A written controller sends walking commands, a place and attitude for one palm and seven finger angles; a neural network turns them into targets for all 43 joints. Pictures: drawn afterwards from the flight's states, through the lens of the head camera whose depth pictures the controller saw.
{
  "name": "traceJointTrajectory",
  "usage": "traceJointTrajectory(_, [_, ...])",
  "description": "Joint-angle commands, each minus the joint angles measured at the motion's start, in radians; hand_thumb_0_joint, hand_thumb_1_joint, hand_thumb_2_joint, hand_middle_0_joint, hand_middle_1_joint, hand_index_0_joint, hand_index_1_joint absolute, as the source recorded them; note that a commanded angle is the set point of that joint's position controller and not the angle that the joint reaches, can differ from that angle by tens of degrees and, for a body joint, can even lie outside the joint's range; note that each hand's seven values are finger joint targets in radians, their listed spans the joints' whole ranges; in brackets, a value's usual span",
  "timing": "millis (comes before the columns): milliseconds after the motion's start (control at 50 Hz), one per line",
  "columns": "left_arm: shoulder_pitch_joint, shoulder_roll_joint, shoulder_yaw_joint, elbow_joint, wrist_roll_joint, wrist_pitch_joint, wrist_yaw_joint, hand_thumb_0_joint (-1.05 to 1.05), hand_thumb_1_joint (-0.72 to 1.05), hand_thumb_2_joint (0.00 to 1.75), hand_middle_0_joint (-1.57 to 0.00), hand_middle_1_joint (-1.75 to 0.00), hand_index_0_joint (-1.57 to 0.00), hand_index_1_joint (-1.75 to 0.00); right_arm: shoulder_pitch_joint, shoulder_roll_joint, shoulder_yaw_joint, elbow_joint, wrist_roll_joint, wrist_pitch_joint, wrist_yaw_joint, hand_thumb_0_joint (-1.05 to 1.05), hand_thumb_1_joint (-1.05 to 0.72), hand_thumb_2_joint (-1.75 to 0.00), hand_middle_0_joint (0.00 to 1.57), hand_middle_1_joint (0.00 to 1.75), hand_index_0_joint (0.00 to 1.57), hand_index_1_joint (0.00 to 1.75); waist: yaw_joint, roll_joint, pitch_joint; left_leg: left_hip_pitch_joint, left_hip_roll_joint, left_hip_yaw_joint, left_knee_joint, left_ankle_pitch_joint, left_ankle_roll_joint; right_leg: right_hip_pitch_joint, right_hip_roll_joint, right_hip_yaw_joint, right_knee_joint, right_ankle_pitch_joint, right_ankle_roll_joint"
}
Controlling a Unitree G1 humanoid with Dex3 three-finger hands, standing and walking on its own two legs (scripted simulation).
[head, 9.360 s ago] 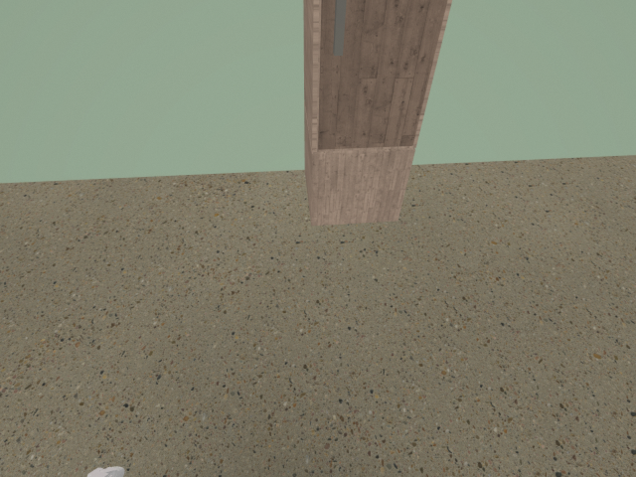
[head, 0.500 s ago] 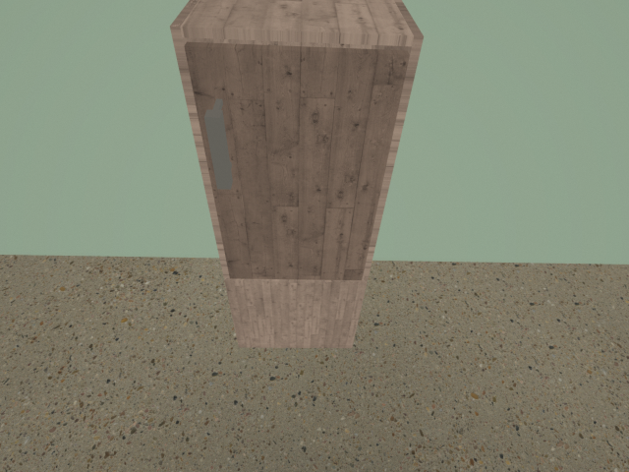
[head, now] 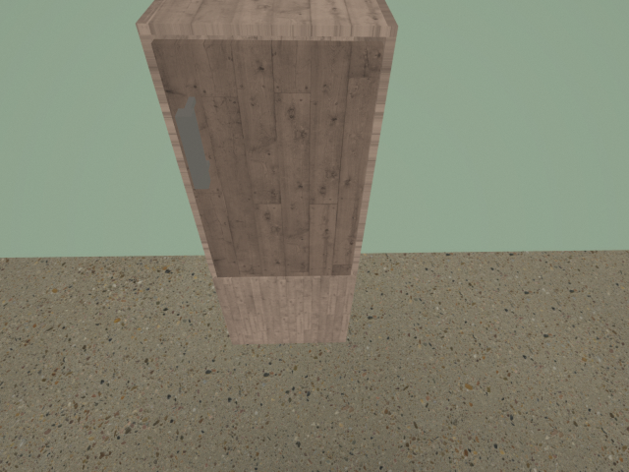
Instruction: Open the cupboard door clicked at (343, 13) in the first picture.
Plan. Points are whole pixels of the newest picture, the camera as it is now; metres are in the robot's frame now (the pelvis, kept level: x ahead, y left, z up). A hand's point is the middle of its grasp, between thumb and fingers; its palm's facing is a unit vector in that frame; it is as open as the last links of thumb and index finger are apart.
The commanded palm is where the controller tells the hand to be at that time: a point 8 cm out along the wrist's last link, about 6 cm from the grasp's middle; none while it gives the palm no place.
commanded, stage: look again from close up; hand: left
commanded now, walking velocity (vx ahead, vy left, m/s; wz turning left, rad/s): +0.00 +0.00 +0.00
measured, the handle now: (196, 143) +0.61 +0.25 +0.09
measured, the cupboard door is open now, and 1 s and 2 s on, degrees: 0 0 0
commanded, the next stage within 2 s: shuffle to correct the standing spot in 0.18 s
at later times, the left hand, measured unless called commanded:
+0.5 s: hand out of the picture -0.01 +0.15 -0.19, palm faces +0.13 -0.98 -0.14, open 7.4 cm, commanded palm none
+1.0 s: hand out of the picture +0.15 +0.16 -0.17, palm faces +0.13 -0.97 -0.22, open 7.2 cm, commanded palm none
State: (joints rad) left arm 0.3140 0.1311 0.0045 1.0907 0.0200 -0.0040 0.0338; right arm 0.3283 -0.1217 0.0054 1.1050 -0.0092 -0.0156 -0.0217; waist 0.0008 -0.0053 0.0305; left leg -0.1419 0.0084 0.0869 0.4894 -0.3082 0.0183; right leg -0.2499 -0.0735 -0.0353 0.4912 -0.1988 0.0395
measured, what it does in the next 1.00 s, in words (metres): steps on the spot: right foot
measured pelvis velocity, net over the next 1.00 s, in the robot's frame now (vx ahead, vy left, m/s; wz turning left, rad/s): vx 0.08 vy -0.02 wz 0.10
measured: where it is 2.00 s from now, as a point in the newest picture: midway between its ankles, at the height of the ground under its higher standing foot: outside the picture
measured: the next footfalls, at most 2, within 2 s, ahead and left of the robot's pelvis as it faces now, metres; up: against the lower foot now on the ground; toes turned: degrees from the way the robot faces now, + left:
right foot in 0.84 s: +0.15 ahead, -0.11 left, +0.00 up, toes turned +1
left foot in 1.14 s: +0.13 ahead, +0.11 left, +0.00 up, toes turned +8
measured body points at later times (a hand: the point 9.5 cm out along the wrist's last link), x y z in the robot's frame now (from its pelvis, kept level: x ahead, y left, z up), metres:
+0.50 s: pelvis +0.01 -0.01 -0.01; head +0.00 +0.00 +0.44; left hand -0.02 +0.20 -0.17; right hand -0.01 -0.23 -0.16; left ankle -0.02 +0.10 -0.73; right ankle +0.04 -0.15 -0.74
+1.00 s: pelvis +0.08 -0.02 -0.01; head +0.10 -0.03 +0.44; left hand +0.14 +0.21 -0.15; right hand +0.06 -0.23 -0.17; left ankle +0.03 +0.10 -0.70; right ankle +0.14 -0.10 -0.74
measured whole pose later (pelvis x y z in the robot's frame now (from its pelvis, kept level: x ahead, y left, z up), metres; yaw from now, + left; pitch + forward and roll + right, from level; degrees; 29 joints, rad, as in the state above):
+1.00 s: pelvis +0.08 -0.02 -0.01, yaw +5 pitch -2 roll +1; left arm 0.18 0.14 0.05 0.99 0.02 -0.03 0.05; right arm 0.34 -0.11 -0.02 1.11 0.00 0.02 -0.03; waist -0.02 0.00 0.07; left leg -0.32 0.02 0.04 0.90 -0.51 -0.01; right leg -0.30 -0.03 -0.15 0.56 -0.23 -0.06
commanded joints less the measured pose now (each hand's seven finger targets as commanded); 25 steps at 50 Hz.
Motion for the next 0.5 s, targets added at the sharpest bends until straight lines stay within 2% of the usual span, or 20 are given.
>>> traceJointTrajectory(0, [0.056,0.084,0.014,-0.028,-0.005,-0.015,0.002,0.0,0.9,0.9,-0.2,-0.3,-0.2,-0.3,0.063,-0.093,-0.022,-0.026,-0.002,-0.014,-0.01,0.0,-0.9,-0.9,0.2,0.3,0.2,0.3,-0.001,-0.008,0.043,-0.113,0.089,-0.079,-0.132,0.092,0.014,0.052,-0.043,0.054,-0.071,0.098,-0.059])
traceJointTrajectory(180, [0.057,0.083,0.015,-0.023,-0.005,-0.017,0.002,0.0,0.9,0.9,-0.2,-0.3,-0.2,-0.3,0.059,-0.083,-0.019,-0.016,-0.003,-0.01,-0.01,0.0,-0.9,-0.9,0.2,0.3,0.2,0.3,-0.001,-0.016,0.066,-0.116,0.085,-0.075,-0.133,0.068,0.007,0.038,-0.042,0.066,-0.103,0.048,-0.063])
traceJointTrajectory(220, [0.06,0.084,0.015,-0.023,-0.004,-0.016,0.003,0.0,0.9,0.9,-0.2,-0.3,-0.2,-0.3,0.057,-0.083,-0.019,-0.014,-0.003,-0.009,-0.01,0.0,-0.9,-0.9,0.2,0.3,0.2,0.3,0.001,-0.001,0.076,-0.117,0.084,-0.074,-0.134,0.054,0.005,0.03,-0.041,0.066,-0.114,0.02,-0.063])
traceJointTrajectory(260, [0.06,0.085,0.017,-0.025,-0.005,-0.018,0.002,0.0,0.9,0.9,-0.2,-0.3,-0.2,-0.3,0.064,-0.08,-0.019,-0.013,-0.004,-0.009,-0.009,0.0,-0.9,-0.9,0.2,0.3,0.2,0.3,0.0,-0.002,0.057,-0.114,0.082,-0.073,-0.133,0.059,0.004,0.042,-0.042,0.066,-0.118,0.017,-0.064])
traceJointTrajectory(280, [0.067,0.09,0.019,-0.023,-0.003,-0.019,0.0,0.0,0.9,0.9,-0.2,-0.3,-0.2,-0.3,0.072,-0.086,-0.019,-0.011,-0.006,-0.008,-0.007,0.0,-0.9,-0.9,0.2,0.3,0.2,0.3,0.002,-0.012,0.041,-0.113,0.076,-0.068,-0.123,0.01,0.006,0.053,-0.043,0.063,-0.115,-0.048,-0.068])
traceJointTrajectory(360, [0.081,0.124,0.046,-0.052,0.004,-0.007,-0.008,0.0,0.9,0.9,-0.2,-0.3,-0.2,-0.3,0.08,-0.091,-0.026,-0.034,-0.015,0.006,0.004,0.0,-0.9,-0.9,0.2,0.3,0.2,0.3,0.014,-0.042,0.11,-0.23,0.035,-0.061,-0.06,-0.202,0.021,0.002,-0.069,0.101,-0.145,-0.392,-0.093])
traceJointTrajectory(420, [0.118,0.155,0.067,-0.061,0.004,-0.005,-0.008,0.0,0.9,0.9,-0.2,-0.3,-0.2,-0.3,0.082,-0.077,-0.03,-0.063,-0.017,0.012,0.009,0.0,-0.9,-0.9,0.2,0.3,0.2,0.3,0.023,-0.148,0.119,-0.283,-0.006,-0.004,0.107,-0.179,0.022,-0.008,-0.15,0.195,-0.233,-0.546,-0.137])
traceJointTrajectory(440, [0.121,0.161,0.073,-0.066,0.005,-0.007,-0.006,0.0,0.9,0.9,-0.2,-0.3,-0.2,-0.3,0.096,-0.064,-0.031,-0.067,-0.018,0.008,0.012,0.0,-0.9,-0.9,0.2,0.3,0.2,0.3,0.017,-0.179,0.094,-0.259,-0.008,0.006,0.142,-0.154,0.025,-0.024,-0.18,0.222,-0.254,-0.565,-0.154])
traceJointTrajectory(460, [0.113,0.159,0.075,-0.069,0.005,-0.011,-0.006,0.0,0.9,0.9,-0.2,-0.3,-0.2,-0.3,0.111,-0.058,-0.028,-0.066,-0.018,0.003,0.014,0.0,-0.9,-0.9,0.2,0.3,0.2,0.3,0.004,-0.172,0.087,-0.207,-0.004,0.006,0.124,-0.132,0.029,-0.059,-0.193,0.223,-0.252,-0.548,-0.165])
traceJointTrajectory(480, [0.083,0.151,0.076,-0.081,0.005,-0.013,-0.006,0.0,0.9,0.9,-0.2,-0.3,-0.2,-0.3,0.145,-0.051,-0.025,-0.056,-0.018,-0.002,0.016,0.0,-0.9,-0.9,0.2,0.3,0.2,0.3,-0.02,-0.128,0.088,-0.132,0.002,-0.001,0.04,-0.12,0.031,-0.114,-0.17,0.17,-0.205,-0.505,-0.158])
